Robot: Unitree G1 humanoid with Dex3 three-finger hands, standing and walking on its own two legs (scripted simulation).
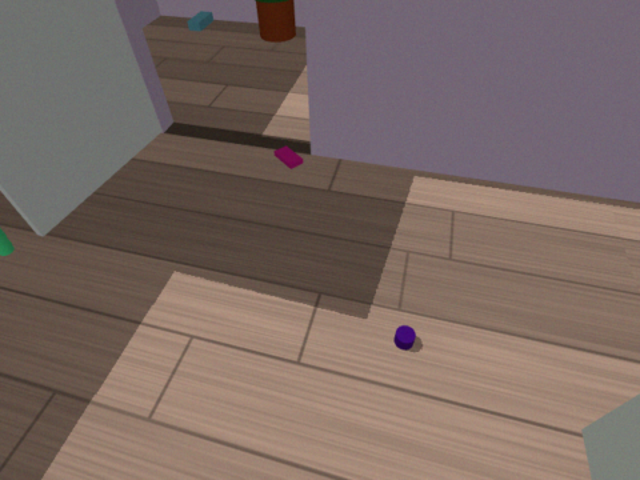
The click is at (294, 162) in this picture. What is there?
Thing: flat box
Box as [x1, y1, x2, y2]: [274, 146, 302, 168]
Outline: 274,151 274,154 290,168 302,162 302,159 286,146
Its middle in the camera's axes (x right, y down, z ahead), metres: -0.16 -0.43 +2.05
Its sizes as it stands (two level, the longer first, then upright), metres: 0.152 0.079 0.027
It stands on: the floor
